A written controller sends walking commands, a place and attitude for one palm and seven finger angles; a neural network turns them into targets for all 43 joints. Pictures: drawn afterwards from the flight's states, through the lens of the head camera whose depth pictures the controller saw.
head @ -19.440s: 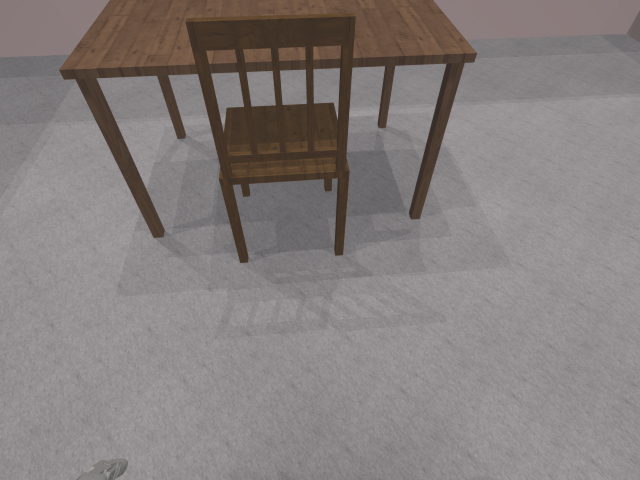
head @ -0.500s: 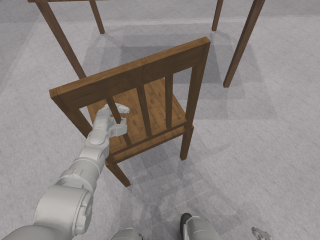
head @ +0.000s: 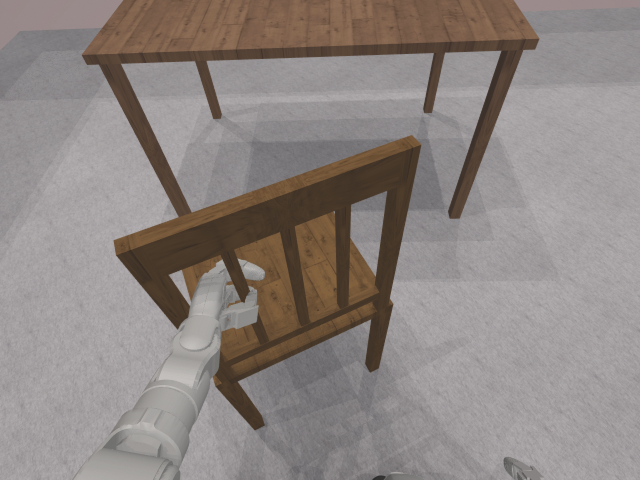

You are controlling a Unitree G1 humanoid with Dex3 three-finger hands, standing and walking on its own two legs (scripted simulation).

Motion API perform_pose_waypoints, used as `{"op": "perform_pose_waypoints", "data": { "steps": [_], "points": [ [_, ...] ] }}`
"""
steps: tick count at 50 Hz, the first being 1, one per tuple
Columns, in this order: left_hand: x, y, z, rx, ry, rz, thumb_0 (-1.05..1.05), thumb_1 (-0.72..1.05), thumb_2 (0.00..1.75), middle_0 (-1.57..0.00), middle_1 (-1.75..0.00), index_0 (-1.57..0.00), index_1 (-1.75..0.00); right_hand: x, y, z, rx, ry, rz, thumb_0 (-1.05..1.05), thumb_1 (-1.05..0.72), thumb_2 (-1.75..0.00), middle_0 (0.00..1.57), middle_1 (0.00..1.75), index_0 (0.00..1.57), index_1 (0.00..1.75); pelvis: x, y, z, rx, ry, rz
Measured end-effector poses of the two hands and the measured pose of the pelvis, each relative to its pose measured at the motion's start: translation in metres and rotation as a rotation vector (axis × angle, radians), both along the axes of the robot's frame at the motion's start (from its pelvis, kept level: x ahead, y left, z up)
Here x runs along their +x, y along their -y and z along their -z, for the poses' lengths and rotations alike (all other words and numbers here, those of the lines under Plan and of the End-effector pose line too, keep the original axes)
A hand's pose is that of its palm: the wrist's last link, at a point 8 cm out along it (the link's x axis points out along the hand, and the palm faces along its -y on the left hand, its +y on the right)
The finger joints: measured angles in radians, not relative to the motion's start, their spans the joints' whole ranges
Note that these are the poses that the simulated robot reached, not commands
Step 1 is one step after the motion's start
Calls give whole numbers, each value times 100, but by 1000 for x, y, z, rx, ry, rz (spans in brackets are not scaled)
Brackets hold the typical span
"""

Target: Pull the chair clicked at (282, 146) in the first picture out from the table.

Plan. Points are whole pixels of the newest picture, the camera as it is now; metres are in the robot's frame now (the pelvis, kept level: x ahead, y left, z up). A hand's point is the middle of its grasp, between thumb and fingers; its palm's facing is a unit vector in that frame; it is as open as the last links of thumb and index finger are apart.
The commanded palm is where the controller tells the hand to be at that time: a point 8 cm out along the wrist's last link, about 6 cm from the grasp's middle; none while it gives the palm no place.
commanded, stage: stop walking, hand still on the chair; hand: left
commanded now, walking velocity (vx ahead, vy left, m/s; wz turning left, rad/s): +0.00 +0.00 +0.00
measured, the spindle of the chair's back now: (296, 281) +0.42 +0.06 -0.09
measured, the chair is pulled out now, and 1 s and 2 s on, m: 0.56 0.56 0.56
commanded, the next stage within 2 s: open the thumb and straighten the fingers in 0.48 s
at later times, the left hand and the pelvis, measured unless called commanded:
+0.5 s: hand (248, 308) +0.35 +0.12 -0.03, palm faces -0.08 -0.98 -0.19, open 5.3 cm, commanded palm +0.33 +0.17 -0.02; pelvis +0.02 +0.02 +0.00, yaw +0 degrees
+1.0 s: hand (247, 306) +0.35 +0.12 -0.03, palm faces -0.09 -0.98 -0.17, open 12.7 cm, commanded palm +0.33 +0.18 -0.01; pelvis +0.02 +0.02 -0.01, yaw +1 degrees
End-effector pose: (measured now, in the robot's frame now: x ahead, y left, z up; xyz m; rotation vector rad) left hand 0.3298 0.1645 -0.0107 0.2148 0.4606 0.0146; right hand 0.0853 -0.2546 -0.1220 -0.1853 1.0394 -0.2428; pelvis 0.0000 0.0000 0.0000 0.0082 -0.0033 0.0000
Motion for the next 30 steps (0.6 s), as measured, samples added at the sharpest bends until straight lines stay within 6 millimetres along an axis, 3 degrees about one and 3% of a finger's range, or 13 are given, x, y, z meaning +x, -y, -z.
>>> {"op": "perform_pose_waypoints", "data": {
  "steps": [7,13,19,30],
  "points": [
    [1,-2,1,-8,5,27,7,69,86,-16,-116,-49,-144,40,-6,-12,-17,70,-21,1,-90,-90,20,30,20,30,10,-7,-1,-2,9,-2],
    [1,-3,1,-14,11,35,6,69,85,-15,-117,-49,-144,58,-18,-18,-6,104,-40,1,-90,-90,20,30,20,30,14,-11,-2,-3,9,1],
    [2,-4,2,-19,15,42,6,69,85,-15,-118,-49,-143,57,-28,-16,10,79,-44,1,-90,-90,20,30,20,30,18,-14,-2,-5,4,1],
    [3,-6,3,-23,20,56,6,67,86,-16,-119,-50,-143,37,-31,-8,10,4,-16,1,-90,-90,20,30,20,30,21,-19,-3,-6,6,2]
  ]
}}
